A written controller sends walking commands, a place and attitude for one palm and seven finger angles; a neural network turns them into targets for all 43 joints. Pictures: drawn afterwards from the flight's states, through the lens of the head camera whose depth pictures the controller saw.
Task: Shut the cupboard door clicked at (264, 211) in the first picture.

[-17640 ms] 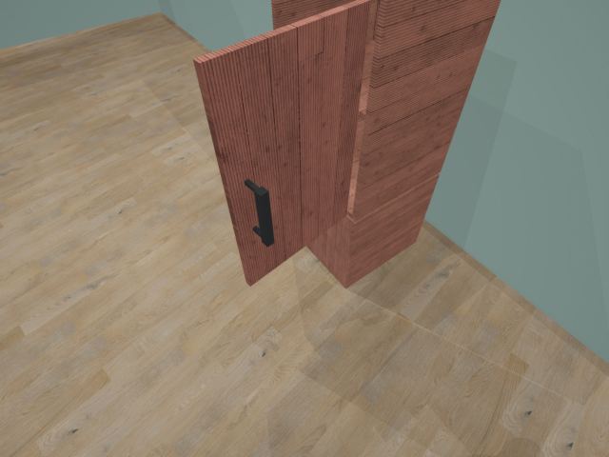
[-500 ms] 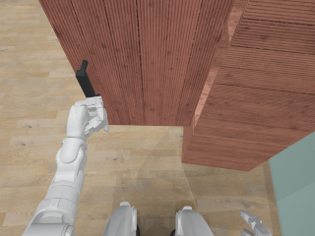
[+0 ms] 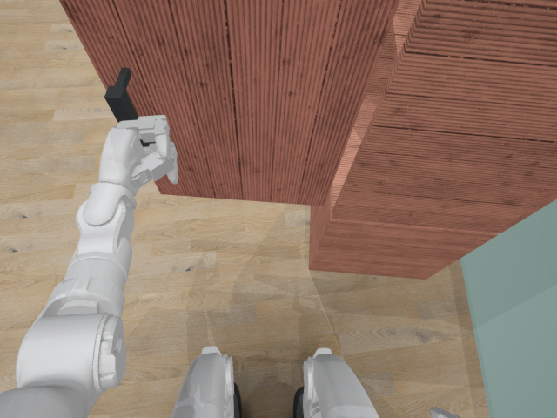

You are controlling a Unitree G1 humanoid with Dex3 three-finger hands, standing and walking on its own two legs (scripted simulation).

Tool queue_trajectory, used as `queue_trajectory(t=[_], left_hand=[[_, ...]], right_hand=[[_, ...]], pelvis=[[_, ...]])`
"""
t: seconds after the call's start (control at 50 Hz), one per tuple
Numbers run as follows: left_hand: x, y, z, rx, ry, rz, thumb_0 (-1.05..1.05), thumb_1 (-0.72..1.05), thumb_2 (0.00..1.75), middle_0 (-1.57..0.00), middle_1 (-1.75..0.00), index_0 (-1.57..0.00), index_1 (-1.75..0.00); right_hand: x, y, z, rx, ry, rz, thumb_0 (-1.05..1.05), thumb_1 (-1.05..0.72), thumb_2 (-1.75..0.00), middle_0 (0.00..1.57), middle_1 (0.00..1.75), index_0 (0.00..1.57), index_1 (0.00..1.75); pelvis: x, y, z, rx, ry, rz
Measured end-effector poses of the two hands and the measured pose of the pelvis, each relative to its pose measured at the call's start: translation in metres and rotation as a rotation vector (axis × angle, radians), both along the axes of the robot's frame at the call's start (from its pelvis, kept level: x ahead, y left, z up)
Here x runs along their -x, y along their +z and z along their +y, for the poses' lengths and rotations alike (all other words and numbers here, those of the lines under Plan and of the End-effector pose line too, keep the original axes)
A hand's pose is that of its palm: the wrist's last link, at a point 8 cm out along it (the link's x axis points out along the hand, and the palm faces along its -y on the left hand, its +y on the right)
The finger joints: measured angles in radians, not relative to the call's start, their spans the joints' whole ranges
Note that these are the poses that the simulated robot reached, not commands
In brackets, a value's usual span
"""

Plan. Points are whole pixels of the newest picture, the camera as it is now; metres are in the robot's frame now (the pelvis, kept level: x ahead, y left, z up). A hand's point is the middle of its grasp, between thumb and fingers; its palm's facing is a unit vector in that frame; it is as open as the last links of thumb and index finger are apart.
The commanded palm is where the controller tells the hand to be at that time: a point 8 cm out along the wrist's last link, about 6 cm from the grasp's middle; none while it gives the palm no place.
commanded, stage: push the door shut along its arc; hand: left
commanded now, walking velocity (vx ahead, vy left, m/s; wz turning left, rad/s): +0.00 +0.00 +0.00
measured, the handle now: (138, 122) +0.54 +0.20 +0.04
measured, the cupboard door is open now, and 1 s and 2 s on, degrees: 91 75 63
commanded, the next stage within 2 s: pull the fist back off the door in 1.24 s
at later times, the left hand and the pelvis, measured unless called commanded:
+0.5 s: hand (195, 127) +0.52 +0.11 +0.06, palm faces -0.30 -0.95 -0.03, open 3.1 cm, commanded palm +0.52 +0.15 +0.05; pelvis -0.01 +0.01 -0.01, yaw -2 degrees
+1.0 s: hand (212, 102) +0.57 +0.09 +0.06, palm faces -0.38 -0.93 -0.03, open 3.2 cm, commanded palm +0.58 +0.10 +0.05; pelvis -0.01 +0.00 -0.03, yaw -3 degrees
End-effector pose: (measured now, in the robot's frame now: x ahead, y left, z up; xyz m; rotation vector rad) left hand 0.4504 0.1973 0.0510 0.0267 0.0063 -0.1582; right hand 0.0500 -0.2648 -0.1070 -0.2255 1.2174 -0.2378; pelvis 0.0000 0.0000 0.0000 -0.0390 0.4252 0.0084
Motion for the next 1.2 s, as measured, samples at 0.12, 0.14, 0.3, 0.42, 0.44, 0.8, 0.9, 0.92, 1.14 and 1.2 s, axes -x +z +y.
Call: queue_trajectory(t=[0.12, 0.14, 0.3, 0.42, 0.44, 0.8, 0.9, 0.92, 1.14, 1.2], left_hand=[[-0.015, 0.0, -0.004, -0.018, -0.049, 0.007, 0.02, 0.9, 0.9, -1.3, -1.5, -1.29, -1.5], [-0.018, 0.0, -0.006, -0.018, -0.057, 0.008, 0.02, 0.9, 0.9, -1.3, -1.5, -1.29, -1.5], [-0.039, 0.002, -0.015, -0.006, -0.089, 0.011, 0.02, 0.9, 0.9, -1.3, -1.5, -1.3, -1.5], [-0.052, 0.007, -0.025, -0.015, -0.136, 0.001, 0.02, 0.91, 0.9, -1.3, -1.5, -1.3, -1.5], [-0.055, 0.007, -0.028, -0.014, -0.142, 0.005, 0.02, 0.9, 0.9, -1.3, -1.5, -1.3, -1.5], [-0.097, 0.007, -0.043, -0.024, -0.192, 0.024, 0.0, 0.91, 0.93, -1.3, -1.5, -1.3, -1.5], [-0.106, 0.007, -0.048, -0.023, -0.212, 0.038, -0.01, 0.93, 0.94, -1.3, -1.5, -1.3, -1.5], [-0.108, 0.007, -0.049, -0.023, -0.215, 0.042, -0.01, 0.94, 0.95, -1.3, -1.5, -1.3, -1.5], [-0.131, 0.009, -0.061, -0.015, -0.25, 0.047, 0.02, 0.97, 0.97, -1.3, -1.5, -1.29, -1.5], [-0.135, 0.009, -0.064, -0.019, -0.264, 0.044, 0.02, 0.98, 0.97, -1.3, -1.5, -1.29, -1.5]], right_hand=[[0.015, 0.0, 0.002, 0.011, -0.021, 0.031, 0.01, -0.91, -0.9, 0.21, 0.3, 0.21, 0.3], [0.017, 0.0, 0.003, 0.013, -0.024, 0.035, 0.01, -0.91, -0.9, 0.21, 0.3, 0.21, 0.3], [0.032, 0.001, 0.008, 0.02, -0.04, 0.058, 0.01, -0.91, -0.9, 0.21, 0.3, 0.21, 0.3], [0.044, -0.001, 0.012, 0.013, -0.057, 0.084, 0.01, -0.91, -0.9, 0.21, 0.3, 0.21, 0.3], [0.046, -0.001, 0.013, 0.011, -0.06, 0.089, 0.01, -0.91, -0.9, 0.21, 0.3, 0.21, 0.3], [0.079, -0.007, 0.011, 0.029, -0.098, 0.179, 0.01, -0.91, -0.9, 0.21, 0.3, 0.21, 0.3], [0.084, -0.008, 0.008, 0.041, -0.1, 0.196, 0.01, -0.91, -0.9, 0.21, 0.3, 0.21, 0.3], [0.084, -0.008, 0.007, 0.045, -0.099, 0.197, 0.01, -0.91, -0.9, 0.21, 0.3, 0.21, 0.3], [0.09, -0.01, 0.004, 0.083, -0.108, 0.2, 0.01, -0.91, -0.9, 0.21, 0.3, 0.21, 0.3], [0.093, -0.011, 0.006, 0.083, -0.112, 0.21, 0.01, -0.91, -0.9, 0.21, 0.3, 0.21, 0.3]], pelvis=[[0.002, -0.003, 0.004, 0.01, -0.001, 0.012], [0.002, -0.003, 0.005, 0.012, -0.001, 0.014], [0.005, -0.007, 0.01, 0.02, -0.008, 0.035], [0.005, -0.01, 0.013, 0.024, -0.012, 0.047], [0.005, -0.01, 0.013, 0.025, -0.013, 0.048], [0.007, -0.024, 0.008, 0.033, -0.022, 0.103], [0.007, -0.027, 0.005, 0.035, -0.023, 0.116], [0.007, -0.028, 0.005, 0.036, -0.022, 0.118], [0.007, -0.037, 0.003, 0.046, -0.026, 0.15], [0.007, -0.039, 0.003, 0.047, -0.027, 0.158]])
